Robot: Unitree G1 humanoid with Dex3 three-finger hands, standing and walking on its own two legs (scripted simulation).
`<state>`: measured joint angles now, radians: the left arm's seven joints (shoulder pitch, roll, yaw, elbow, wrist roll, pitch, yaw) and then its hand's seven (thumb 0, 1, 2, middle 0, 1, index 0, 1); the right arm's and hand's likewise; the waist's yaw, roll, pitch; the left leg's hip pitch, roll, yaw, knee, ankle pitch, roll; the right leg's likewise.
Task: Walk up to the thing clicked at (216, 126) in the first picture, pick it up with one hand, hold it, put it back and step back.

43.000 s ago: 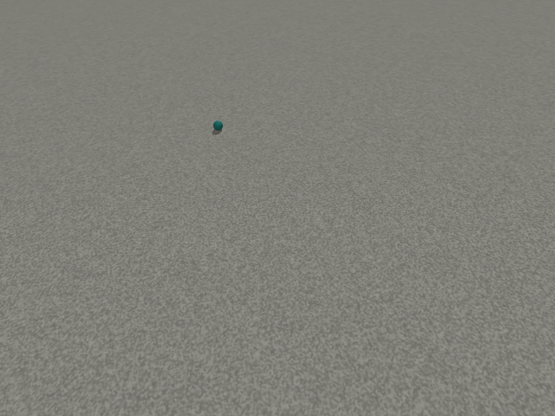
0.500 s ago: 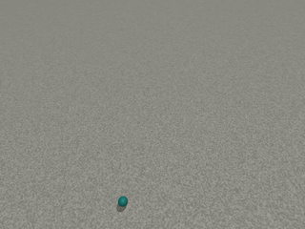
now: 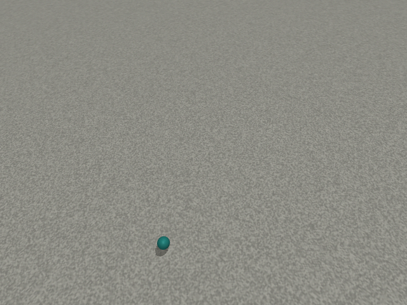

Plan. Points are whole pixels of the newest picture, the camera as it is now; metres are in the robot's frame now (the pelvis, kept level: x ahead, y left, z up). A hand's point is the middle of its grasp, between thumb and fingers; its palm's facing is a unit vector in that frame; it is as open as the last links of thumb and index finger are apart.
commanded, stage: step back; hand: left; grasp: from above
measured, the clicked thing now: (163, 242) +0.47 +0.26 -0.74
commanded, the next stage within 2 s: none
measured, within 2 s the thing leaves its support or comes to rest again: neither
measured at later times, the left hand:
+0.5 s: hand out of the picture +0.05 +0.31 -0.17, palm faces -0.09 -0.93 -0.37, open 7.4 cm
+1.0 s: hand out of the picture -0.06 +0.32 -0.16, palm faces -0.02 -0.93 -0.37, open 7.4 cm
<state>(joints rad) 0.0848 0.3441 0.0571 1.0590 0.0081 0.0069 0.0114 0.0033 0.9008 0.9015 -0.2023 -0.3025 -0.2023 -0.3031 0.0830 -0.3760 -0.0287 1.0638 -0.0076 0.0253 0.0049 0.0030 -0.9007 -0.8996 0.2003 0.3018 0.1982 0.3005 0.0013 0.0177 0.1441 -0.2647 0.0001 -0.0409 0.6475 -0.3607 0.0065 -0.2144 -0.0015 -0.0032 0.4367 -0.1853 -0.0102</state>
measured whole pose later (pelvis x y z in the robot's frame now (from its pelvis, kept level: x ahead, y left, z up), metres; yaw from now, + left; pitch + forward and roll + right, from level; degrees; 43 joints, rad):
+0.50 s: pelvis -0.07 +0.06 -0.01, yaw -4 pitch -2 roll +0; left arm 0.11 0.38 0.06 0.90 0.01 0.07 0.03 0.00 0.90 0.90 -0.20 -0.30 -0.20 -0.30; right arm 0.11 -0.33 -0.04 0.89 -0.02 0.02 -0.03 0.00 -0.90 -0.90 0.20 0.30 0.20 0.30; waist -0.01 -0.04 0.20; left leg -0.27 -0.05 0.08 0.58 -0.27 0.08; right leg -0.31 0.05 0.11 0.83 -0.45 0.01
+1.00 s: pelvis -0.21 +0.07 -0.02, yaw +0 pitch -3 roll +2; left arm 0.08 0.39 0.07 0.76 0.03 0.07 0.01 0.00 0.90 0.90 -0.20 -0.30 -0.20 -0.30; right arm 0.16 -0.38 -0.05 0.89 -0.03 0.02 -0.02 0.00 -0.90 -0.90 0.20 0.30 0.20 0.30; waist 0.01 -0.08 0.22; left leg -0.20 -0.07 -0.03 0.61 -0.35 0.00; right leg -0.42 -0.04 0.03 0.67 -0.20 -0.01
